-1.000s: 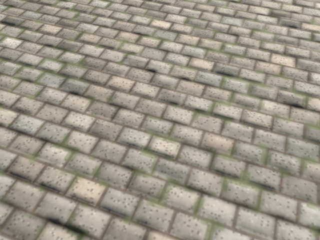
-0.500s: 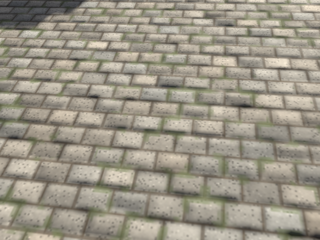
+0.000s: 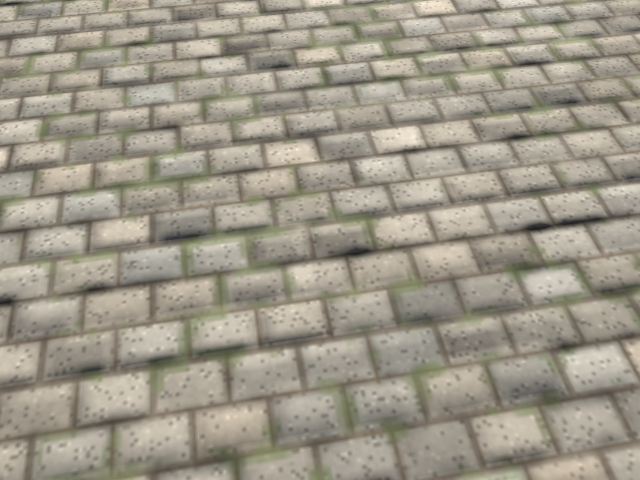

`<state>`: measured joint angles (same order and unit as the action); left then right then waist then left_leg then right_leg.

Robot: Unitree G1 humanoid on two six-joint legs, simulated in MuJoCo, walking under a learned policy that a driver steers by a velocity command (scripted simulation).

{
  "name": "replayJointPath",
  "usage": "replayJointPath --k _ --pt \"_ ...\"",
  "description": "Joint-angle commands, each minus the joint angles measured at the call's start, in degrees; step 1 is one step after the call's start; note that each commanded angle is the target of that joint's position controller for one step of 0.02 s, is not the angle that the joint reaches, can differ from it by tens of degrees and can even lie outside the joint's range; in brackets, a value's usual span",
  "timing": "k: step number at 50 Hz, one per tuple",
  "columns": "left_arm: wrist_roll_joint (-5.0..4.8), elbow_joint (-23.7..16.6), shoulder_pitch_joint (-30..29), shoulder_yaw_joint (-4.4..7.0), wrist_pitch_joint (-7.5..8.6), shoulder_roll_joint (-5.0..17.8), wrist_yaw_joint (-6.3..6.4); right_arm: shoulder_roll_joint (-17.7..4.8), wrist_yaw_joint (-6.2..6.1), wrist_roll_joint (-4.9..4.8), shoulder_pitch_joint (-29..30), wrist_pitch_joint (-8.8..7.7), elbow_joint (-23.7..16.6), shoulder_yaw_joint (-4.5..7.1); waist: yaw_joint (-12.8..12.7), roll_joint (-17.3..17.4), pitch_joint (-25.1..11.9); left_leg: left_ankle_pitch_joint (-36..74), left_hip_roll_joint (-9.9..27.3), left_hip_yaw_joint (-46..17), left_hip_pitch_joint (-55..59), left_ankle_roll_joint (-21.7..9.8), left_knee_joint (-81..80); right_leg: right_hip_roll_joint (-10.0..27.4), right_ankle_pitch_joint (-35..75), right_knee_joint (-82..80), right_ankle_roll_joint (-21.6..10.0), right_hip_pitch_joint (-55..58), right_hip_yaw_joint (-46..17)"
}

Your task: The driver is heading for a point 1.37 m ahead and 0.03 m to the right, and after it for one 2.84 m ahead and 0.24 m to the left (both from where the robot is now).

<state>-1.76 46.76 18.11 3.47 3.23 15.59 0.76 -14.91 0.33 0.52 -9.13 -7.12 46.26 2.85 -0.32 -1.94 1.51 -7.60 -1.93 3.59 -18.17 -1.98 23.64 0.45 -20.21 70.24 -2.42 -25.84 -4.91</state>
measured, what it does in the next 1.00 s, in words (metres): walks ahead: right foot, then left foot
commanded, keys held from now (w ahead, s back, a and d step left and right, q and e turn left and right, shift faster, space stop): w+e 0.34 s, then w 0.02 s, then w+q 0.64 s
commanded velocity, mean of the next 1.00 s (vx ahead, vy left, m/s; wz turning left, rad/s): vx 0.50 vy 0.00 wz -0.08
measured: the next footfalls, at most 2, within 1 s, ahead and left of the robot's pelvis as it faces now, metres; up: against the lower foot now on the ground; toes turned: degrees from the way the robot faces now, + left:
right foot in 0.38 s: +0.34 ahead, -0.19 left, +0.00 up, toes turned -17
left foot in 0.96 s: +0.69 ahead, -0.03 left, +0.00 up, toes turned +1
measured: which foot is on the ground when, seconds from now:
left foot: down 0.00-0.40, up 0.42-0.94, down 0.96-1.00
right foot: up 0.00-0.36, down 0.38-0.94, up 0.96-1.00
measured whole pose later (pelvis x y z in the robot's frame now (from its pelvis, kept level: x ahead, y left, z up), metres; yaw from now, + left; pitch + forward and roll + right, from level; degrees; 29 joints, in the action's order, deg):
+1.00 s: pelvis +0.55 -0.10 -0.03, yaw +0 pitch +3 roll +0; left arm -0.1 47.6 18.3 3.5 3.6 15.4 1.3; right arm -15.2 3.2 -1.2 -5.8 -3.5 40.4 3.4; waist -1.0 0.7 2.5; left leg -9.6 -2.8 3.6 -30.4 -7.2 37.3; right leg 2.1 -29.4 52.9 0.8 -5.6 7.4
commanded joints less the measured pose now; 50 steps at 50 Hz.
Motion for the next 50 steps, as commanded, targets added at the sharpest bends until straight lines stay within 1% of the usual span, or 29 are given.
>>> replayJointPath --k 1,5,9,12,14,16,17,18,19,20,21,22,23,24,25,26,28,31,34,37,40,42,43,45,46,47,48,49,50 --pt "-0.21 -4.81 1.54 0.71 -0.28 1.69 -0.31 -4.77 0.25 -0.01 -1.78 -0.82 -1.24 1.31 0.03 6.19 -2.4 2.07 16.3 -14.62 9.17 -9.81 -14.9 6.97 3.47 -0.44 0.15 -10.44 -1.65" --pt "0.53 -8.4 -3.46 0.47 -0.82 1.7 -0.46 -7.85 0.22 -0.28 -3.0 -1.03 0.32 2.43 0.26 4.38 -0.51 9.22 17.49 -7.69 10.06 -11.07 -16.89 8.18 10.42 -8.13 1.06 -15.99 -1.76" --pt "0.42 -10.9 -10.39 0.0 0.04 1.46 -2.05 -9.5 -0.1 -0.43 -4.06 -0.1 0.76 2.63 2.63 4.23 0.5 12.07 15.63 0.3 12.28 -8.79 -15.79 7.21 21.85 -21.56 0.71 -14.62 1.7" --pt "0.3 -13.58 -16.14 -0.26 0.01 1.33 -3.21 -10.98 -0.26 -1.1 -6.79 0.83 1.47 2.84 4.87 4.45 1.92 10.37 16.64 2.6 15.78 -7.58 -14.61 6.17 22.03 -28.21 0.07 -13.89 4.81" --pt "0.18 -15.4 -18.28 -0.11 -0.17 1.95 -3.81 -12.0 -0.29 -1.68 -7.92 1.64 1.99 3.15 5.11 4.9 2.86 11.51 18.15 3.44 19.46 -6.6 -12.99 5.47 17.97 -30.9 -1.09 -14.24 6.08" --pt "0.37 -16.41 -17.41 0.56 -0.37 3.32 -4.16 -13.29 -0.51 -2.04 -7.66 2.52 1.97 3.52 3.47 6.11 1.79 23.68 18.81 5.31 21.99 -5.41 -7.82 2.94 11.8 -32.75 -3.04 -10.57 8.64" --pt "0.54 -16.15 -14.41 1.32 -0.54 4.68 -4.1 -14.09 -0.74 -2.13 -7.27 2.94 1.74 3.76 1.36 7.28 -0.59 34.02 18.48 6.65 22.35 -4.7 -2.08 0.49 9.07 -33.23 -4.28 -5.47 10.56" --pt "0.63 -14.24 -6.62 2.65 -0.58 6.55 -3.88 -14.0 -0.98 -2.24 -6.74 3.47 1.65 3.65 -3.32 6.59 -4.71 41.26 16.95 8.47 20.12 -3.63 8.51 -2.68 10.7 -36.85 -6.09 5.4 12.06" --pt "0.62 -11.14 4.03 4.61 -0.78 10.03 -2.91 -11.58 -1.17 -1.62 -8.3 3.4 1.61 2.57 -7.93 3.55 -10.39 35.57 14.81 8.86 9.55 -1.77 22.6 -2.57 13.59 -38.12 -8.42 23.67 8.22" --pt "0.69 -10.31 7.71 5.65 -0.75 16.9 -1.86 -3.54 -0.19 0.94 -13.66 2.27 -0.68 -0.23 -4.16 -12.91 -15.82 -12.41 7.2 8.19 -15.93 1.61 45.02 14.72 12.98 -39.93 -16.2 45.67 -19.5" --pt "0.78 -11.12 10.52 4.58 -0.09 14.66 -2.09 -5.53 0.77 -1.24 -13.37 0.08 -0.11 -0.42 -5.73 -11.77 -27.28 -26.74 2.09 -4.84 -23.99 1.56 56.69 23.29 5.94 -51.47 -22.5 50.91 -42.55" --pt "1.66 -10.44 8.55 3.39 0.58 10.95 -2.6 -10.49 1.11 -4.11 -6.24 -0.59 -1.36 1.17 -7.41 -4.63 -19.7 -21.86 5.22 -7.42 -28.93 0.48 58.77 21.47 9.57 -52.17 -18.3 45.96 -33.34" --pt "1.54 -10.46 4.49 2.86 0.91 9.53 -2.6 -9.4 0.98 -4.21 -3.38 -0.69 -2.35 0.77 -5.46 -3.08 -13.17 -16.89 7.74 -6.8 -28.44 -0.24 55.13 19.5 14.8 -51.78 -15.9 36.75 -23.81" --pt "1.53 -10.74 -0.17 2.08 1.2 7.19 -2.65 -8.79 0.55 -2.97 -2.71 -0.18 -1.64 0.76 -3.03 0.47 -9.24 -12.88 10.21 -6.99 -25.05 0.02 51.08 16.95 19.31 -52.51 -13.81 28.14 -16.85" --pt "1.83 -10.93 -3.09 1.48 1.63 5.21 -2.68 -8.81 0.43 -2.38 -4.23 0.77 -0.95 1.16 -0.69 -0.49 -7.37 -10.02 11.7 -7.82 -21.08 0.23 48.1 14.84 21.43 -54.38 -12.62 22.38 -11.93" --pt "2.05 -10.66 -4.21 1.41 2.14 4.87 -2.69 -8.12 0.49 -2.4 -6.31 1.81 -0.17 1.21 0.75 -1.42 -6.69 -7.85 12.13 -8.12 -17.82 0.51 46.87 13.96 21.11 -56.72 -12.07 18.94 -9.3" --pt "2.24 -9.24 -4.39 1.61 3.44 5.18 -2.59 -6.34 0.24 -2.41 -7.8 3.39 0.66 1.17 1.9 -0.8 -4.89 -4.83 11.37 -8.49 -17.08 1.32 44.71 13.29 24.86 -59.72 -11.95 16.15 -4.11" --pt "2.92 -7.07 -2.42 1.9 3.95 5.36 -1.63 -5.19 -0.11 -2.29 -4.19 3.97 -0.3 1.33 0.84 -0.36 -1.44 2.63 9.49 -11.11 -22.61 2.2 38.28 12.2 28.14 -61.52 -10.23 17.51 2.6" --pt "2.73 -5.97 -2.21 1.82 3.84 5.47 -0.83 -4.4 0.45 -1.95 -1.24 3.47 -1.18 1.35 -0.07 -0.94 -0.16 12.09 7.78 -10.58 -23.5 2.09 27.97 11.08 27.2 -62.47 -8.01 19.85 7.64" --pt "2.43 -4.44 -0.72 2.02 3.61 6.38 -0.24 -2.76 1.45 -1.62 3.79 3.26 -2.94 0.63 -2.35 -0.63 2.19 16.4 7.25 -7.23 -23.68 1.41 19.71 11.93 26.99 -63.38 -6.78 22.62 10.61" --pt "1.96 -2.38 2.09 2.37 2.69 7.04 0.1 -1.89 2.54 -1.53 8.01 3.1 -5.53 0.08 -4.26 -0.1 4.13 13.44 6.95 -4.93 -27.03 0.09 15.12 14.15 30.64 -61.18 -6.59 29.32 12.31" --pt "1.56 -1.67 2.59 2.59 1.7 7.65 0.35 -1.91 3.44 -1.59 10.02 2.99 -7.5 0.01 -4.46 -0.35 4.44 8.54 6.27 -2.65 -28.24 -1.03 13.58 15.48 35.74 -58.33 -6.35 33.16 13.21" --pt "1.46 -1.66 1.99 2.68 1.21 8.13 0.54 -2.11 3.86 -1.71 10.04 2.98 -8.29 0.11 -3.78 -0.86 3.94 5.72 5.37 -1.12 -26.73 -1.89 12.8 15.69 41.56 -56.12 -5.84 33.93 14.09" --pt "1.28 -2.15 0.54 3.04 0.42 9.98 1.15 -3.78 4.18 -1.89 7.13 3.27 -9.0 0.95 -1.23 -3.52 0.11 -0.09 1.57 2.88 -18.88 -4.18 13.13 15.46 61.33 -48.81 -4.49 34.4 15.75" --pt "1.23 -2.39 -0.23 3.19 -0.02 10.86 1.46 -5.45 4.07 -2.02 2.44 3.47 -8.43 1.83 1.59 -4.71 -2.96 -2.63 -0.69 4.11 -12.31 -5.62 13.45 15.1 69.22 -41.96 -3.82 33.66 16.26" --pt "0.98 -2.63 -1.57 3.19 -0.27 11.45 1.64 -8.36 3.56 -2.12 -5.71 3.54 -6.86 3.36 6.38 -4.08 -7.33 -0.4 -2.72 3.89 -0.33 -7.69 10.07 13.48 69.1 -30.97 -2.44 29.59 17.13" --pt "1.12 -3.41 -1.9 2.74 0.3 10.83 1.78 -12.63 2.36 -1.82 -14.68 4.0 -5.16 5.21 10.94 0.07 -12.29 2.2 1.07 -4.67 16.87 -10.64 6.97 10.72 53.65 -14.62 -0.03 17.26 17.06" --pt "3.12 -5.93 4.94 -0.19 1.96 0.99 0.38 -18.46 1.65 -1.77 -14.96 3.84 -5.23 6.17 3.7 16.56 -17.23 -0.84 17.05 -36.04 38.27 -21.62 5.15 -1.45 -8.01 7.57 3.87 -10.12 12.59" --pt "1.21 -6.86 0.59 -0.19 4.64 4.47 -0.74 -14.88 1.66 -1.38 -17.13 3.27 -6.28 5.06 7.28 11.49 -25.94 -6.97 21.26 -52.65 43.99 -25.15 -3.86 -3.92 -13.78 15.19 2.9 -17.73 -1.39"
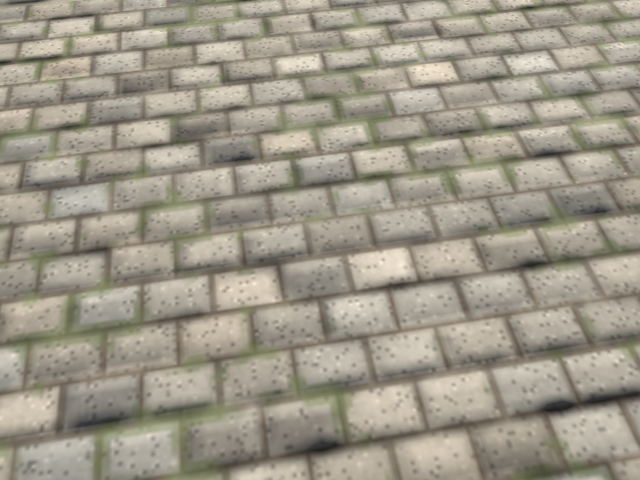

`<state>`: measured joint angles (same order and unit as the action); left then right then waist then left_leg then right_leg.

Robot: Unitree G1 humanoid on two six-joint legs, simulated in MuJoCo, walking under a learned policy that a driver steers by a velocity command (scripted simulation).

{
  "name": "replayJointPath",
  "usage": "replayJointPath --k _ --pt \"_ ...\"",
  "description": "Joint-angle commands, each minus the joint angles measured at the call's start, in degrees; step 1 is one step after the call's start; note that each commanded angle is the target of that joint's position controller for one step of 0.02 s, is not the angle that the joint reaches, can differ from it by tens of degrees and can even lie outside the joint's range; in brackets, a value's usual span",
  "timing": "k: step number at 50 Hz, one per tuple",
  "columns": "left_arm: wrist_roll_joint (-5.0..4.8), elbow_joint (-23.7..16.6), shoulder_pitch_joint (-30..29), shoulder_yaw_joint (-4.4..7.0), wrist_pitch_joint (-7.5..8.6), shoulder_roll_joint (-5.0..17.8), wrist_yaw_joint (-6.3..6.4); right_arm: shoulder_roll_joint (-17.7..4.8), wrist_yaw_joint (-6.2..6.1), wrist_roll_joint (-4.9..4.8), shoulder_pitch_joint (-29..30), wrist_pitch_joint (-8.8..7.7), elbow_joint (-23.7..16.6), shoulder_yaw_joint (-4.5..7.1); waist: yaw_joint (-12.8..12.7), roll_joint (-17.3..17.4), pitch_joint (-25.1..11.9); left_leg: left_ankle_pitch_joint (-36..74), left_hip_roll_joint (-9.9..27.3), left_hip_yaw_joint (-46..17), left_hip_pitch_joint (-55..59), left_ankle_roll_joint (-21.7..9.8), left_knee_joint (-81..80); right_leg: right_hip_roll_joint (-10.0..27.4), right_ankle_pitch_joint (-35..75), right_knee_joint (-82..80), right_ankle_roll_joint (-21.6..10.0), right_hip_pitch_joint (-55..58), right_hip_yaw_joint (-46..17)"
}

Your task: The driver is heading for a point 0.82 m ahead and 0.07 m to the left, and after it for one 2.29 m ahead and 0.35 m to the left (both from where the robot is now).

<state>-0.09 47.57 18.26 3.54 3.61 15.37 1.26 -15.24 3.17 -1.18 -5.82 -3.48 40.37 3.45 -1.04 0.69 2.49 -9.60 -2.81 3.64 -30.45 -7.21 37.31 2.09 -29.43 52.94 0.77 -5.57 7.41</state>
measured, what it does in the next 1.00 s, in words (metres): walks ahead, turning left: right foot, then left foot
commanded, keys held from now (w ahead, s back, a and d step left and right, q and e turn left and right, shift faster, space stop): w+q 0.42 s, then w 0.32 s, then w+e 0.26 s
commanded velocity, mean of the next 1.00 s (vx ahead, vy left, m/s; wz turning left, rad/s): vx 0.50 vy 0.00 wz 0.30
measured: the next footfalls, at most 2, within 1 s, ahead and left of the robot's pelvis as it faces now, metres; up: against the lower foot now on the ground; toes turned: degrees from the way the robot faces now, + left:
right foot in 0.42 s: +0.44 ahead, -0.09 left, +0.00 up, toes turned +20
left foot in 0.90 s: +0.57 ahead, +0.24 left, +0.00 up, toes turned +19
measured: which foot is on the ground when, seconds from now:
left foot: down 0.00-0.44, up 0.46-0.88, down 0.90-1.00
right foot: up 0.00-0.40, down 0.42-0.90, up 0.92-1.00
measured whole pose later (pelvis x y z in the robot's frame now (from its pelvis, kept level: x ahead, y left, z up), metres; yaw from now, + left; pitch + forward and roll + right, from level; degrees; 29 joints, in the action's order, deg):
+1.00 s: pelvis +0.51 +0.11 +0.02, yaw +16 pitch +2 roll +0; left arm -1.9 48.1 21.7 2.8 3.9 17.1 -0.2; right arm -14.2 1.1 0.3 -7.1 -5.0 36.7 2.2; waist -2.5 -1.6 0.4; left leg -11.2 0.6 2.6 -22.1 -1.6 30.7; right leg 1.2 -24.5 62.8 -0.4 -21.1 -3.1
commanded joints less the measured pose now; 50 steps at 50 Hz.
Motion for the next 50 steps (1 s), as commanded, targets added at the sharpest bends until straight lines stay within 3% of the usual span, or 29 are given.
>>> replayJointPath --k 1,2,3,4,5,8,12,15,18,20,21,22,23,24,25,26,27,29,32,35,38,41,43,44,45,46,47,48,50 --pt "-2.53 -9.6 -5.74 0.5 5.41 7.55 -1.77 -11.3 -1.25 0.57 -18.53 -0.69 -0.28 3.74 9.06 5.47 -18.77 -2.99 20.32 -43.73 51.47 -16.08 -19.2 -2.06 0.79 30.67 -1.72 -42.57 -15.02" --pt "-2.02 -10.27 -7.3 0.17 5.89 7.23 -1.54 -9.28 -1.26 -0.03 -14.22 -0.87 -1.07 3.15 6.26 0.21 -12.51 1.64 17.78 -36.11 41.98 -13.61 -19.39 0.61 5.97 24.78 -2.39 -41.23 -14.27" --pt "-0.44 -9.89 -7.86 0.49 5.74 7.33 -1.05 -7.53 -1.25 -0.13 -10.09 -0.84 -2.12 2.59 3.61 -2.39 -8.52 7.82 15.48 -30.95 33.18 -12.04 -20.08 2.31 8.03 19.78 -1.87 -37.78 -13.39" --pt "0.36 -9.85 -6.61 1.01 5.04 7.95 -0.93 -6.25 -1.48 0.48 -7.93 -0.83 -3.25 2.06 1.51 -1.74 -7.19 12.18 13.85 -27.62 27.41 -11.66 -21.54 3.51 9.54 17.18 -1.31 -33.64 -13.54" --pt "0.67 -10.03 -5.52 1.17 4.22 7.75 -0.94 -6.38 -1.62 0.71 -7.11 -0.8 -3.84 2.05 0.23 -0.76 -6.43 14.08 12.86 -26.36 23.88 -11.6 -22.77 3.9 10.32 14.88 -0.57 -31.42 -13.26" --pt "1.24 -10.9 -6.6 0.5 2.63 5.37 -0.58 -8.59 -2.54 0.46 -8.02 -1.01 -3.49 2.6 -0.27 -0.01 -4.36 20.67 10.61 -20.74 16.65 -11.02 -24.06 3.62 14.23 5.84 2.14 -29.95 -10.77" --pt "1.04 -12.87 -15.53 -0.68 2.66 2.96 -0.86 -9.68 -3.69 -0.34 -11.07 -0.04 -2.46 2.89 3.37 3.3 -3.76 15.36 5.83 -16.3 13.46 -6.56 -21.89 -0.1 30.07 -12.9 3.2 -25.37 -9.17" --pt "-0.05 -14.18 -20.1 -0.39 3.23 4.1 -1.65 -9.92 -3.85 -0.5 -14.02 0.62 -1.71 2.89 5.54 4.89 -4.16 9.58 7.19 -20.4 16.23 -5.41 -19.54 -2.38 33.05 -20.21 3.0 -23.08 -9.75" --pt "-0.35 -14.55 -19.84 0.75 4.14 6.62 -2.29 -9.51 -4.09 -0.51 -14.4 1.02 -1.65 2.83 4.46 6.19 -4.34 6.08 9.65 -26.77 21.71 -4.25 -14.98 -2.83 27.94 -24.64 0.93 -21.41 -11.66" --pt "-0.31 -13.08 -13.49 1.87 4.76 8.02 -2.12 -8.59 -4.12 -0.28 -12.25 1.16 -2.47 2.61 0.43 7.39 -5.86 8.91 8.4 -27.81 21.62 -2.39 -9.71 -2.83 26.6 -28.21 -1.67 -12.87 -10.67" --pt "0.55 -12.27 -6.98 2.76 5.08 10.07 -1.73 -6.05 -3.89 0.11 -11.44 0.89 -3.37 1.71 -2.85 5.7 -11.19 9.23 5.63 -25.02 18.17 -0.41 -0.13 1.89 26.33 -27.47 -4.54 -1.3 -14.1" --pt "1.67 -11.42 1.33 3.72 4.99 14.07 -1.36 -2.46 -3.92 0.36 -14.92 0.45 -4.56 0.57 -3.82 -3.94 -19.69 -2.4 -0.71 -17.64 4.45 3.23 17.87 13.69 22.28 -27.32 -10.79 18.03 -29.66" --pt "0.91 -8.79 5.37 4.18 4.18 14.8 -1.94 -2.78 -3.96 -0.73 -20.39 0.03 -4.92 -0.03 -2.2 -21.16 -23.23 -24.33 -2.86 -13.73 -10.51 5.31 32.18 22.27 8.61 -33.25 -17.19 26.33 -52.9" --pt "-0.1 -9.63 3.54 2.9 3.93 9.6 -2.01 -7.6 -3.88 -1.24 -19.11 0.04 -3.4 0.99 -3.26 -13.09 -16.35 -21.01 0.67 -15.76 -15.41 5.78 37.99 20.76 -1.31 -35.6 -15.85 21.42 -51.46" --pt "-0.05 -9.79 1.23 2.15 3.37 7.25 -1.87 -8.82 -3.73 -0.73 -13.29 0.27 -4.15 1.24 -3.95 -7.5 -9.56 -16.19 2.51 -13.5 -15.96 6.01 39.16 18.05 1.07 -35.99 -13.66 14.23 -42.23" --pt "0.52 -9.71 -1.23 1.7 3.03 6.62 -1.97 -8.04 -3.63 0.19 -9.67 0.17 -5.21 1.14 -2.94 -3.99 -5.3 -12.83 3.96 -12.25 -14.65 5.89 36.83 15.64 7.7 -37.25 -13.02 6.85 -36.27" --pt "0.73 -9.35 -2.73 1.22 3.0 5.48 -2.0 -7.29 -3.44 0.65 -8.12 0.06 -5.74 1.29 -1.64 -3.93 -3.16 -10.59 5.55 -12.19 -13.01 5.71 33.72 13.61 13.4 -38.5 -12.86 2.36 -31.96" --pt "0.6 -8.52 -3.78 0.86 3.2 4.65 -2.17 -5.17 -2.91 0.17 -9.53 0.23 -5.37 0.9 0.47 -6.46 -2.64 -9.2 6.95 -10.42 -8.75 5.74 29.03 10.81 19.61 -40.78 -12.7 -2.45 -25.92" --pt "-0.11 -6.75 -2.77 1.5 3.42 7.24 -2.14 -3.2 -2.74 0.82 -6.66 0.17 -6.12 -0.05 0.44 -5.98 -2.32 -5.74 8.11 -7.66 -8.69 6.69 19.86 10.79 27.59 -43.02 -14.27 -3.44 -20.85" --pt "-0.59 -5.42 -1.87 1.85 2.78 9.14 -1.92 -1.86 -2.23 0.84 -1.67 -0.55 -6.75 -0.98 -1.26 -5.15 -2.26 2.95 8.03 -5.78 -5.35 7.0 8.03 9.55 30.0 -43.61 -13.26 -3.9 -15.73" --pt "-1.38 -3.68 1.32 1.9 2.1 10.21 -2.06 -2.42 -1.76 0.33 3.6 -1.01 -7.88 -0.95 -3.44 -5.48 -1.46 7.57 6.32 -4.29 -1.3 7.27 -0.14 9.35 29.17 -42.79 -12.26 -3.51 -14.31" --pt "-1.89 -2.32 3.4 1.99 1.17 11.1 -1.99 -3.81 -1.24 -0.05 6.13 -1.73 -9.32 -0.37 -3.17 -6.01 -0.51 5.36 4.93 -4.53 1.21 6.23 -5.43 11.27 28.4 -40.26 -11.39 -0.95 -17.2" --pt "-1.97 -2.04 2.46 2.09 0.53 11.76 -1.68 -5.45 -1.28 0.09 1.8 -2.19 -8.27 0.6 0.42 -6.06 -2.1 5.01 3.66 -3.72 9.26 4.9 -9.86 11.03 31.25 -35.7 -9.7 -1.14 -17.58" --pt "-1.71 -2.01 2.56 1.63 0.51 10.61 -1.58 -7.52 -1.76 0.48 -4.19 -2.19 -6.42 1.78 3.31 -5.23 -5.62 4.56 3.06 -3.26 19.0 3.67 -10.95 8.49 36.68 -29.02 -8.22 -3.19 -15.8" --pt "-0.86 -3.05 1.54 0.42 0.81 7.52 -1.63 -11.0 -2.5 1.49 -13.45 -2.15 -5.04 3.08 7.85 -2.07 -12.49 5.0 10.4 -10.04 33.26 0.66 -9.79 5.0 31.36 -14.8 -5.72 -10.78 -12.79" --pt "-0.55 -4.76 6.67 -1.42 1.7 1.65 -1.47 -16.5 -2.99 2.62 -19.02 -1.38 -4.47 4.33 7.31 12.54 -20.71 -1.28 25.61 -31.87 52.14 -6.83 -12.45 -2.47 8.0 6.68 -1.42 -31.25 -7.27" --pt "-1.65 -4.23 6.33 -0.59 2.19 5.2 -1.34 -12.76 -2.77 2.15 -21.0 -1.23 -3.61 3.46 8.41 13.26 -22.18 -9.5 27.3 -42.8 50.39 -9.06 -17.88 -2.37 -3.35 16.92 -1.2 -37.97 -13.7" --pt "-2.59 -5.02 3.17 0.62 2.13 8.76 -1.38 -9.9 -2.65 1.42 -18.0 -1.34 -3.35 2.41 7.66 9.6 -14.32 -11.38 25.71 -35.58 44.36 -7.19 -19.12 0.22 0.54 20.39 -1.59 -41.57 -14.7" --pt "-1.66 -5.77 -0.94 0.81 1.27 7.9 -1.23 -5.74 -2.21 1.34 -10.78 -1.7 -3.32 1.07 4.41 6.29 -6.37 -5.99 20.86 -23.65 31.67 -4.94 -22.81 3.7 8.62 17.23 -1.5 -39.26 -13.07"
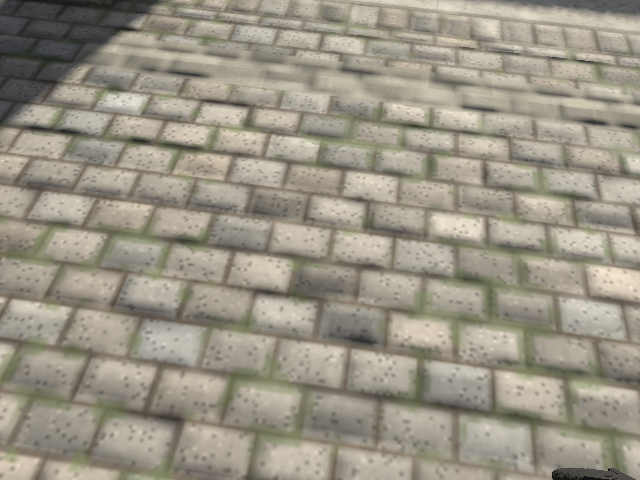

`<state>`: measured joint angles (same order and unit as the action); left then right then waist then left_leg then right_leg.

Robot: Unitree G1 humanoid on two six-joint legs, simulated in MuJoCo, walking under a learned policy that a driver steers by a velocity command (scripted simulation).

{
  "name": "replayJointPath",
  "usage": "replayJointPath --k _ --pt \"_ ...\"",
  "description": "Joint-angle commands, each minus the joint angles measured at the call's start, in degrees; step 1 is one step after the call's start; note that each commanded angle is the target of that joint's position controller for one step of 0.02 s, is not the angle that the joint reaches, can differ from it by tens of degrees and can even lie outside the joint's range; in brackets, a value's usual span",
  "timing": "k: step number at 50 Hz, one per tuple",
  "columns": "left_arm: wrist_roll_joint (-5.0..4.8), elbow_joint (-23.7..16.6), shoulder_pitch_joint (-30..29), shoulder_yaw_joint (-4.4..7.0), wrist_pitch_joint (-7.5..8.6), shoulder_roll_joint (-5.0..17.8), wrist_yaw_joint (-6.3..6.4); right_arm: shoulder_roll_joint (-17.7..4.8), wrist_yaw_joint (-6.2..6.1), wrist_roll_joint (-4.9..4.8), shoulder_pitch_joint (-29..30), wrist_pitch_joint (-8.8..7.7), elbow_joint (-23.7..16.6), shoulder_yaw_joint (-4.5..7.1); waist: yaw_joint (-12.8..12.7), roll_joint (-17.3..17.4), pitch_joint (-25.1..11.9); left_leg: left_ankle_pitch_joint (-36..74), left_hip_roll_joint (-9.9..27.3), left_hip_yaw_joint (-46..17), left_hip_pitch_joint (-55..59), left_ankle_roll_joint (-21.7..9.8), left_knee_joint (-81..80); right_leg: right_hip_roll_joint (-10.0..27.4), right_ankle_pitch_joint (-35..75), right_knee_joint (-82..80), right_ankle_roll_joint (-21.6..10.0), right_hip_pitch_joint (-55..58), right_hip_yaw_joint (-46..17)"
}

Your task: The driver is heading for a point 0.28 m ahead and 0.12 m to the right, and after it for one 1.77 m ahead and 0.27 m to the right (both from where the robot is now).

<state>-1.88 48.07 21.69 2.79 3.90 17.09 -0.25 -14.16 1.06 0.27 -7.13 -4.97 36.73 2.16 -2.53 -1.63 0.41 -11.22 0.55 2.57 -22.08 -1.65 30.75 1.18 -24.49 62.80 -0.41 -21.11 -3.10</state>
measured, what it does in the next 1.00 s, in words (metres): walks ahead, turning right: right foot, then left foot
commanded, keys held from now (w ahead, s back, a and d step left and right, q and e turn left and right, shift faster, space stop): w+e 0.14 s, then e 0.44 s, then no key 0.04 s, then q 0.38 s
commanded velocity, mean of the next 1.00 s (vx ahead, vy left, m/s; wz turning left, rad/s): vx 0.19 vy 0.00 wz -0.29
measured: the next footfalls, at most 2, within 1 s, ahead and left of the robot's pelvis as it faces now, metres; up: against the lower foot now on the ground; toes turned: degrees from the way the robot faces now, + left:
right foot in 0.38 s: +0.32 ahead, -0.16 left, +0.00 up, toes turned -15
left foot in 0.80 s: +0.38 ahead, +0.07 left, +0.00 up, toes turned -22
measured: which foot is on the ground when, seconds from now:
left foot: down 0.00-0.38, up 0.40-0.78, down 0.80-1.00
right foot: up 0.00-0.36, down 0.38-1.00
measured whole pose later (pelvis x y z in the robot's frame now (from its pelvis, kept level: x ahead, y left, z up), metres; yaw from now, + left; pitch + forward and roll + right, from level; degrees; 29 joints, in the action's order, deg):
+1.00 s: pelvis +0.28 -0.03 +0.00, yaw -17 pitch +0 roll -1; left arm 1.3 39.3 8.4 2.8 -0.8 13.8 1.1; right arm -14.7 -0.9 0.0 -13.3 0.3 41.6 2.5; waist 0.6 -0.6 1.8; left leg -16.5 -0.7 -5.7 -18.6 0.9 35.2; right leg -2.4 -13.3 32.5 -0.9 -19.1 -0.6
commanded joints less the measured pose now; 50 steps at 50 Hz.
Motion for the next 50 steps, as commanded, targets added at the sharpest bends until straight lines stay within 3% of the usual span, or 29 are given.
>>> replayJointPath --k 1,3,5,8,12,14,16,17,18,19,20,21,22,23,24,25,27,29,31,34,37,39,40,41,42,43,44,47,50 --pt "0.37 -6.06 -3.88 1.83 0.2 5.49 0.29 -5.53 0.03 0.16 -7.16 -0.66 0.54 2.05 4.02 9.39 -2.37 -0.63 15.84 -18.17 18.68 -9.68 -18.35 5.91 6.29 5.4 -0.15 -20.77 -3.06" --pt "0.19 -5.79 -2.97 1.56 -1.12 3.15 0.13 -5.53 0.03 0.37 -5.32 -1.53 1.49 2.43 2.18 8.55 -0.9 6.16 14.96 -12.37 14.17 -9.62 -21.23 6.22 9.58 4.12 0.46 -17.66 -2.91" --pt "0.43 -6.67 -4.47 1.57 -1.76 2.35 0.15 -6.58 -0.32 0.58 -5.55 -2.07 2.72 3.0 1.7 6.36 0.13 12.31 15.12 -7.81 13.87 -9.82 -22.28 6.23 13.31 1.77 1.06 -19.21 -3.57" --pt "0.76 -8.3 -8.52 1.32 -1.78 1.5 -0.42 -7.85 -1.11 0.67 -5.91 -1.77 4.3 3.46 2.19 4.96 1.8 18.93 14.15 -1.16 14.98 -9.01 -22.2 5.73 21.08 -7.55 1.39 -20.21 -2.86" --pt "1.65 -11.44 -15.93 0.65 -1.44 0.01 -2.24 -10.44 -2.45 0.03 -6.7 -0.36 5.54 4.04 4.57 5.01 2.38 30.02 12.99 6.33 14.68 -6.89 -18.52 3.47 28.36 -21.54 0.7 -13.2 3.51" --pt "1.46 -12.95 -17.0 1.16 -1.73 1.23 -3.06 -11.73 -2.75 -0.91 -7.28 0.47 6.07 4.47 4.54 5.94 1.37 32.27 14.28 6.72 18.38 -6.0 -15.49 2.81 25.88 -24.55 -0.49 -12.18 4.22" --pt "1.77 -13.74 -15.42 2.17 -2.05 3.36 -3.56 -13.06 -3.14 -1.95 -6.36 1.36 5.91 5.03 2.95 7.11 -0.45 39.46 15.04 7.04 21.32 -4.81 -9.46 0.68 20.07 -26.39 -2.47 -9.22 5.99" --pt "1.84 -13.27 -12.11 2.95 -2.14 4.74 -3.61 -13.55 -3.37 -2.41 -5.7 1.83 5.67 5.3 1.1 7.3 -2.32 43.71 14.61 7.41 21.74 -3.97 -3.83 -1.17 18.13 -27.98 -3.71 -5.11 7.28" --pt "1.86 -11.75 -5.73 4.28 -2.03 7.0 -3.29 -12.87 -3.46 -2.69 -5.06 2.26 5.39 5.11 -2.32 5.49 -5.45 42.62 12.35 8.69 20.2 -2.24 5.89 -3.6 21.83 -32.83 -5.46 3.26 8.02" --pt "1.99 -10.96 -0.95 5.83 -2.15 11.21 -1.98 -11.17 -3.28 -1.57 -7.75 2.03 5.2 4.45 -4.1 -0.72 -9.0 28.49 8.38 9.53 11.6 1.41 20.41 -1.07 40.02 -35.39 -8.01 15.51 2.34" --pt "2.32 -12.16 -2.59 6.29 -2.57 16.94 -0.63 -3.76 -2.45 2.59 -14.0 1.64 3.5 2.18 2.69 -16.38 -13.73 -27.44 -0.31 7.66 -9.62 5.53 41.76 13.69 70.1 -28.71 -16.74 32.75 -18.03" --pt "2.81 -15.16 -2.85 5.52 -2.05 15.89 -1.2 -7.01 -1.58 1.1 -15.89 0.93 3.5 1.79 0.45 -11.7 -27.72 -31.91 -3.84 -6.23 -14.81 6.01 52.83 21.55 58.94 -35.13 -25.91 38.17 -36.33" --pt "2.51 -15.8 -4.92 4.84 -1.93 12.31 -1.61 -10.69 -1.35 -1.09 -9.04 1.05 2.81 2.78 -1.93 -3.64 -23.7 -25.39 -1.22 -8.94 -17.52 4.82 52.7 18.11 48.57 -38.53 -23.05 33.97 -30.48" --pt "1.38 -15.51 -8.06 4.22 -1.97 10.01 -1.44 -10.15 -1.86 -1.11 -5.67 1.47 1.67 2.59 -0.47 -0.83 -16.56 -19.91 0.54 -8.07 -19.45 4.28 48.32 15.13 39.99 -39.81 -19.66 26.89 -25.28" --pt "0.75 -15.77 -10.53 3.6 -2.33 8.1 -1.01 -9.76 -2.68 -0.23 -4.74 2.17 2.26 2.6 1.08 1.57 -11.7 -16.76 2.37 -8.05 -18.26 4.53 44.27 12.79 35.26 -41.32 -17.28 19.36 -22.03" --pt "1.14 -16.14 -12.43 3.38 -2.71 7.56 -0.6 -10.28 -3.13 0.17 -4.97 2.99 2.04 2.86 2.88 0.05 -9.45 -14.75 3.02 -8.41 -14.67 4.5 40.77 11.29 33.06 -42.77 -16.32 12.51 -20.22" --pt "2.43 -16.76 -14.18 3.56 -3.05 8.02 -0.22 -9.28 -3.28 0.47 -6.2 4.0 2.34 2.8 4.66 -2.21 -8.44 -13.04 1.9 -7.19 -9.34 4.67 35.32 8.85 33.88 -44.06 -15.28 5.43 -17.67" --pt "2.43 -16.53 -13.42 3.98 -3.2 9.0 0.47 -7.76 -3.6 0.7 -5.84 4.19 2.56 2.32 4.42 -2.5 -9.31 -11.93 0.78 -6.89 -8.03 5.5 29.66 7.82 36.04 -43.62 -15.15 4.11 -16.46" --pt "2.09 -16.48 -13.42 3.96 -3.71 9.06 1.24 -7.15 -3.67 0.56 -5.48 4.59 3.0 1.99 3.93 -2.75 -10.85 -8.93 0.91 -7.12 -7.31 6.17 26.06 7.77 31.42 -43.2 -14.48 4.4 -15.98" --pt "2.6 -16.21 -14.67 2.74 -4.28 6.4 1.57 -6.47 -3.35 0.01 -4.64 5.27 3.37 1.61 3.0 -4.64 -10.48 -4.82 2.2 -6.33 -3.26 6.2 20.78 6.91 18.5 -44.25 -12.78 1.64 -14.21" --pt "3.64 -14.13 -13.88 1.03 -4.03 2.88 0.67 -5.15 -2.63 0.13 -3.65 4.95 3.29 1.08 1.94 -6.11 -8.41 -4.6 2.9 -5.47 3.39 5.19 12.79 7.13 9.32 -44.33 -11.82 -0.4 -13.27" --pt "3.74 -12.73 -13.78 0.41 -3.74 2.34 0.13 -4.7 -1.98 0.2 -4.6 4.4 3.74 1.01 3.01 -5.63 -6.01 -0.94 1.44 -3.19 9.31 3.42 2.35 6.19 3.9 -42.63 -9.56 -1.84 -11.77" --pt "3.74 -11.63 -11.53 0.17 -3.47 1.95 0.08 -5.74 -1.83 0.81 -3.85 4.28 3.2 1.13 2.65 -4.42 -4.42 2.03 1.89 -4.34 10.5 2.2 -2.38 4.62 2.04 -41.47 -6.97 -1.63 -11.03" --pt "4.03 -11.52 -10.2 0.36 -3.25 2.64 0.38 -9.58 -1.94 1.4 -2.38 4.13 1.69 1.65 0.73 -0.09 -2.76 9.33 6.74 -10.82 8.93 0.1 -4.65 1.75 0.98 -36.72 -4.07 -1.25 -8.77" --pt "4.06 -11.53 -7.0 0.73 -2.95 3.0 0.49 -13.2 -2.1 0.93 0.04 4.24 1.38 2.58 -3.16 8.85 -1.73 9.2 9.06 -14.71 5.93 -3.27 -5.58 -2.94 2.54 -34.4 -1.65 -0.33 -2.89" --pt "4.11 -11.75 -10.26 0.93 -2.94 3.58 0.98 -11.13 -1.87 0.64 -0.06 4.27 1.54 2.55 -1.25 12.12 -1.39 0.12 9.5 -17.9 -0.36 -4.96 -9.37 -3.63 7.25 -31.9 0.08 5.21 0.2" --pt "3.57 -12.41 -13.18 1.41 -3.21 4.34 1.39 -9.52 -1.7 0.61 -0.25 4.14 1.43 2.12 -0.3 12.14 -0.39 -3.25 8.94 -18.94 -2.39 -4.41 -10.61 -3.21 9.32 -31.09 0.03 7.19 0.52" --pt "3.31 -12.89 -13.97 1.82 -4.23 3.04 1.86 -10.7 -1.95 -0.13 -1.67 3.99 0.72 2.77 0.86 12.36 -0.49 -1.34 7.96 -20.07 -1.41 -3.81 -9.23 -3.04 10.11 -29.98 -0.9 7.38 1.49" --pt "2.97 -13.14 -13.7 2.36 -3.97 2.07 1.62 -10.56 -2.53 -0.67 -3.17 4.69 -0.66 3.23 1.8 9.56 -2.19 1.86 6.51 -20.7 -0.37 -4.23 -5.76 -2.34 10.99 -30.25 -1.59 7.56 2.09"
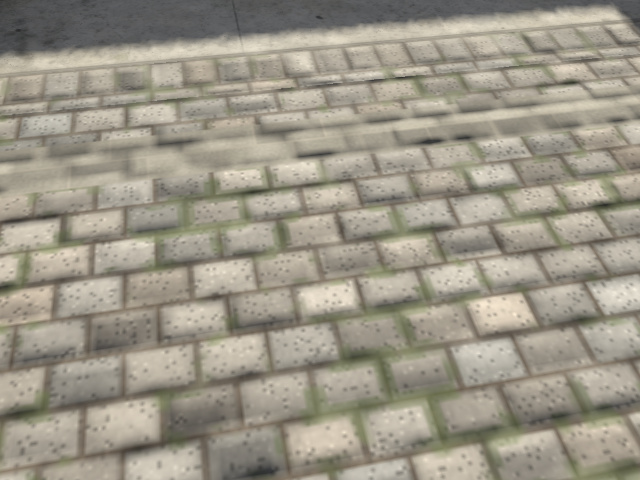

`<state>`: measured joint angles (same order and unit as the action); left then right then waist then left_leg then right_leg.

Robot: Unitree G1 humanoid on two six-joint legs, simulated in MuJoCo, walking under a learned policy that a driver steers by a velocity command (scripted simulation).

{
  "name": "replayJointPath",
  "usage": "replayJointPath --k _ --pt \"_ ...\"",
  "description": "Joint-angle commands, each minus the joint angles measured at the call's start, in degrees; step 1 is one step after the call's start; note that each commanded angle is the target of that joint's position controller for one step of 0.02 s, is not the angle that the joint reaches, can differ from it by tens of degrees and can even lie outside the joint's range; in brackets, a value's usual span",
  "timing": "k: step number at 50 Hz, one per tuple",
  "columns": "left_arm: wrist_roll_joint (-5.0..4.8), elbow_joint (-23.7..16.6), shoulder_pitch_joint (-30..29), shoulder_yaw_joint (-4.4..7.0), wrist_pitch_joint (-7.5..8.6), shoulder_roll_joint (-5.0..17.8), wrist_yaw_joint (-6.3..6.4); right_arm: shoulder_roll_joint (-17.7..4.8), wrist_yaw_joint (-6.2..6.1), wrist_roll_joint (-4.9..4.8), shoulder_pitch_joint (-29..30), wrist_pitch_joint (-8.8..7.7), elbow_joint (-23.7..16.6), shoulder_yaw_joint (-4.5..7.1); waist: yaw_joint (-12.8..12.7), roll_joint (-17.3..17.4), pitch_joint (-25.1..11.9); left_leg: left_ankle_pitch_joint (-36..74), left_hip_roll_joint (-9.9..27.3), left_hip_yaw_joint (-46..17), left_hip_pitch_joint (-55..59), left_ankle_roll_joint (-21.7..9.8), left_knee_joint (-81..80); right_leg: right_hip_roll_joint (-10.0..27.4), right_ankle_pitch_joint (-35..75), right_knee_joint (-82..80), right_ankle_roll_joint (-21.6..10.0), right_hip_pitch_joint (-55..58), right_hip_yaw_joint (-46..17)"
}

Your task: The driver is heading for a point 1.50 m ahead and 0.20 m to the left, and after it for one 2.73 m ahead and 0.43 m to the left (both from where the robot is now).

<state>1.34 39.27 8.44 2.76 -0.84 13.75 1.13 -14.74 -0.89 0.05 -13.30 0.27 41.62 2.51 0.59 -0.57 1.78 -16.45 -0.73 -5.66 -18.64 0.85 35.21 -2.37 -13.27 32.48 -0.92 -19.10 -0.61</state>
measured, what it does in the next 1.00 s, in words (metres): steps on the spot: left foot, then right foot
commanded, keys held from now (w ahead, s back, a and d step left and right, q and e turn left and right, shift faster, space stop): q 0.50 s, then no key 0.02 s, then e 0.48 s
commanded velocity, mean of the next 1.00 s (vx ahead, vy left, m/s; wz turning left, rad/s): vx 0.00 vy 0.00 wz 0.20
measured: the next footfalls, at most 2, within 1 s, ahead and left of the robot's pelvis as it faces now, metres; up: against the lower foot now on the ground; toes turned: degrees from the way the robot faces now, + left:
left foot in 0.36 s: +0.02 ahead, +0.15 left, +0.00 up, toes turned +14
right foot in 0.76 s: +0.09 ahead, -0.07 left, +0.00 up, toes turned +18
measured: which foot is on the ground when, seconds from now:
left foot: down 0.00-0.08, up 0.10-0.34, down 0.36-1.00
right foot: down 0.00-0.36, up 0.38-0.74, down 0.76-0.96, up 0.98-1.00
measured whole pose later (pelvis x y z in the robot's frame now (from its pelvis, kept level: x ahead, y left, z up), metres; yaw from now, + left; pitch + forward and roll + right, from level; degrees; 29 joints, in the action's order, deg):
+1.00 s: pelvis +0.00 +0.05 +0.00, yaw +11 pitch +1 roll +1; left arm -0.7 39.8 10.3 4.3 -1.4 17.1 0.7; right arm -15.4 -1.8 1.2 -10.5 1.6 36.4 4.4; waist -0.1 -0.7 1.9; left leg -18.7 -2.2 4.7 -17.4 -3.1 34.6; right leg 0.2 -19.5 40.4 1.4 -22.2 -6.2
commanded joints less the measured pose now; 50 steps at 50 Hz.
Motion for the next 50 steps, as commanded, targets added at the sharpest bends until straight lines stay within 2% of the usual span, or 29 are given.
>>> replayJointPath --k 1,3,4,6,7,8,9,12,14,16,17,18,19,20,21,22,23,24,27,31,34,37,39,40,41,43,47,49,50 --pt "-0.33 -4.32 -0.06 2.69 0.85 5.45 0.15 -9.79 -0.69 -0.58 2.96 -0.29 -6.24 2.98 -1.21 6.99 -4.13 7.45 6.89 -12.06 -4.3 -6.47 -8.61 1.98 0.18 -0.62 -1.44 6.21 -0.69" --pt "-0.37 -4.19 1.15 3.43 0.86 6.5 0.07 -8.77 -0.76 -0.86 3.22 0.16 -7.76 2.98 -1.1 1.29 -4.76 6.04 3.61 -8.57 -7.3 -4.57 -3.09 5.68 0.66 -4.46 -3.38 8.33 -3.82" --pt "-0.31 -3.85 2.72 3.83 0.77 7.46 0.15 -7.76 -0.74 -0.91 3.11 0.37 -8.42 2.81 -1.18 -3.31 -5.3 3.21 1.07 -4.98 -10.33 -2.87 2.22 10.0 1.87 -7.84 -5.97 10.56 -8.41" --pt "-0.17 -4.2 2.9 4.08 1.2 9.18 0.63 -7.64 -0.19 -0.65 2.7 0.69 -9.33 3.08 -1.23 -12.79 -6.78 -14.33 -0.31 2.31 -15.75 0.01 20.0 24.78 14.35 -13.14 -15.13 13.22 -21.82" --pt "0.01 -4.63 3.65 3.77 1.69 8.89 1.05 -9.19 0.11 -0.63 3.75 0.95 -9.65 3.87 -2.18 -9.05 -6.87 -19.19 1.18 1.39 -18.13 0.91 30.67 27.57 21.22 -13.48 -17.95 13.15 -23.07" --pt "-0.13 -4.96 1.98 3.66 1.96 9.03 1.38 -8.94 0.25 -1.03 3.16 1.39 -9.26 4.15 -1.05 -4.95 -6.7 -18.21 2.43 0.52 -18.55 1.36 34.81 26.55 22.75 -12.86 -17.11 12.51 -19.61" --pt "-0.71 -4.98 -0.52 3.85 1.98 9.69 1.48 -7.5 0.3 -1.34 2.57 1.9 -8.97 3.73 0.1 -4.06 -5.58 -15.26 4.05 0.5 -18.12 1.53 31.61 23.7 20.66 -12.95 -14.44 11.49 -14.54" --pt "-1.03 -4.52 -2.98 4.43 0.94 11.33 1.44 -4.78 1.09 -1.29 4.04 2.41 -9.65 2.45 -0.62 -7.06 -5.76 -9.61 4.0 5.93 -9.03 1.61 19.08 17.58 21.63 -11.87 -10.51 7.6 -2.65" --pt "-1.53 -3.85 -1.61 4.7 0.31 11.9 1.27 -5.86 1.96 -1.57 4.02 2.4 -10.37 2.78 -1.27 -8.96 -7.59 -6.9 2.76 8.12 -4.76 1.05 10.98 18.12 21.56 -10.18 -10.13 9.19 -0.59" --pt "-2.74 -3.21 -1.38 4.66 -0.05 11.82 1.06 -6.51 2.39 -1.34 0.22 2.56 -9.37 3.48 0.7 -7.87 -8.72 2.15 0.29 11.13 2.33 -0.88 -1.34 18.19 16.84 -5.77 -7.64 8.27 1.58" --pt "-2.94 -2.15 0.91 4.31 -0.03 10.14 0.87 -7.7 1.98 -0.93 -1.77 2.61 -8.72 4.16 0.88 -5.04 -8.17 6.08 -1.0 9.88 7.5 -2.57 -6.92 16.53 10.3 -0.9 -4.38 4.48 4.11" --pt "-1.32 -2.06 3.03 3.65 -0.14 7.22 0.55 -13.06 1.21 -0.73 -2.78 2.34 -9.53 5.6 -0.33 8.06 -6.24 21.13 7.75 -4.76 14.67 -6.61 -12.04 11.28 -5.45 12.74 1.23 -7.56 9.58" --pt "0.83 -5.96 -0.99 2.82 0.18 5.96 0.73 -19.32 0.97 0.79 -2.09 1.67 -12.23 6.33 -0.14 21.37 -5.32 36.72 22.49 -26.93 15.81 -18.49 -13.91 2.94 -26.63 27.16 5.47 -23.26 6.66" --pt "-0.11 -6.54 -5.95 3.59 0.63 8.8 1.15 -17.11 1.47 2.55 -3.98 0.29 -12.08 5.84 4.41 13.74 -9.96 31.59 23.35 -27.92 13.78 -22.66 -15.86 2.75 -26.89 36.22 5.06 -23.08 -2.41" --pt "-1.28 -5.99 -5.91 3.85 0.52 9.41 1.34 -15.6 1.49 2.4 -1.54 -0.66 -11.58 5.11 2.21 10.58 -7.52 25.95 19.88 -22.79 12.4 -19.66 -15.63 3.58 -21.58 37.87 4.16 -23.88 -3.9" --pt "-1.02 -4.52 -4.32 4.17 0.28 9.59 1.81 -13.88 1.03 0.94 1.76 -0.81 -11.63 4.79 0.27 7.37 -6.14 21.78 16.44 -18.65 11.46 -15.88 -14.86 4.51 -15.92 36.49 3.97 -24.14 -4.16" --pt "-0.5 -3.7 -3.76 4.36 0.02 9.98 2.25 -12.09 0.54 -0.22 4.12 -0.55 -11.97 4.11 -0.57 6.95 -5.87 22.01 14.65 -16.48 10.51 -13.82 -14.34 4.97 -12.2 35.09 4.3 -23.31 -4.52" --pt "-0.32 -3.23 -2.85 4.38 -0.04 9.71 2.17 -11.46 0.08 -0.48 5.24 -0.22 -12.18 3.68 -1.49 7.21 -6.53 24.73 13.01 -14.56 8.44 -13.19 -14.13 4.16 -9.56 35.65 4.79 -20.3 -4.01" --pt "-1.14 -1.7 -1.04 3.56 0.11 7.77 1.49 -9.57 -0.73 0.07 4.83 -0.04 -12.07 2.86 -1.64 6.51 -9.26 26.06 11.55 -11.62 10.43 -13.0 -13.83 3.19 -5.01 32.55 5.68 -17.33 -3.35" --pt "-1.36 -0.79 -2.36 1.83 -0.05 4.8 0.64 -5.85 -0.83 0.95 4.54 -0.26 -10.28 1.35 -0.22 7.97 -9.03 19.53 10.41 -8.29 9.41 -12.24 -14.55 5.76 -2.88 16.56 6.08 -8.32 -2.9" --pt "-1.8 -0.67 -2.68 1.67 0.04 5.86 -0.2 -5.99 0.16 1.91 3.54 -0.41 -8.29 1.04 1.21 9.06 -5.93 11.59 10.95 -8.66 5.38 -13.25 -16.1 5.55 -5.79 8.3 5.4 -0.67 -1.2" --pt "-1.86 -0.71 -1.55 1.84 0.57 7.44 -0.42 -7.54 0.43 0.96 4.89 -0.37 -7.2 1.35 -0.54 7.27 -2.51 9.63 10.55 -9.12 4.78 -11.87 -14.27 4.42 1.05 -4.26 3.37 3.05 0.08" --pt "-0.99 -1.77 -1.4 2.28 0.98 11.07 -0.19 -7.97 -0.05 1.32 2.05 -0.91 -6.77 1.65 0.72 2.35 -4.27 9.78 7.62 -6.99 5.52 -8.19 -10.23 7.79 18.17 -4.64 1.38 6.34 -4.8" --pt "-1.66 -1.52 -1.47 3.07 0.97 13.61 -0.15 -8.5 -0.2 1.78 0.52 -1.2 -7.29 2.05 2.76 -2.86 -5.37 8.39 3.89 -3.17 5.25 -6.38 -8.79 8.5 21.84 -2.1 -0.59 6.02 -6.62" --pt "-2.5 -1.13 -0.67 3.24 0.86 12.31 -0.34 -8.39 -0.59 1.93 2.76 -1.13 -7.63 2.21 1.22 -5.03 -5.63 7.85 1.7 1.02 6.87 -4.79 -6.73 8.02 17.47 -2.86 -2.02 3.01 -7.99" --pt "-2.32 -1.71 -1.02 2.85 0.79 10.3 -0.21 -6.81 -1.19 1.37 4.6 -0.22 -8.35 2.53 0.92 -6.16 -5.27 6.74 0.7 4.07 7.69 -4.13 -3.55 8.56 12.69 -4.23 -2.87 -0.64 -11.05" --pt "-2.19 -3.88 -0.96 2.83 0.57 9.42 -0.11 -6.03 -1.03 1.28 2.56 1.03 -9.28 3.51 1.02 -1.8 -5.36 4.98 4.84 1.29 9.0 -7.15 -6.5 5.83 6.12 1.09 -1.79 -6.34 -10.58" --pt "-2.15 -4.61 0.3 2.76 0.04 8.53 -0.33 -8.21 -0.98 1.1 1.57 0.67 -8.98 4.29 0.06 6.11 -5.73 10.32 14.41 -7.21 10.67 -12.37 -11.92 2.58 1.46 10.29 0.8 -9.58 -4.44" --pt "-1.79 -4.67 1.2 2.85 -0.23 8.28 -0.6 -8.29 -1.22 0.91 3.08 0.26 -9.42 4.27 -0.58 9.82 -6.29 16.07 19.83 -11.1 10.38 -15.79 -13.0 2.75 -11.14 17.13 1.74 -10.56 -1.94"
Velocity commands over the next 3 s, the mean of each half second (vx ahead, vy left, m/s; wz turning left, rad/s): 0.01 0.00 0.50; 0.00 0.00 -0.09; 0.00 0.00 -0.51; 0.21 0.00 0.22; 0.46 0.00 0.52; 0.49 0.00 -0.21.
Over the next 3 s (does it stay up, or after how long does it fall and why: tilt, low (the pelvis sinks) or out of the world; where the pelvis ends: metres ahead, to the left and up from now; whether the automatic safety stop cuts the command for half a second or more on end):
stays up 0.61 0.14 0.00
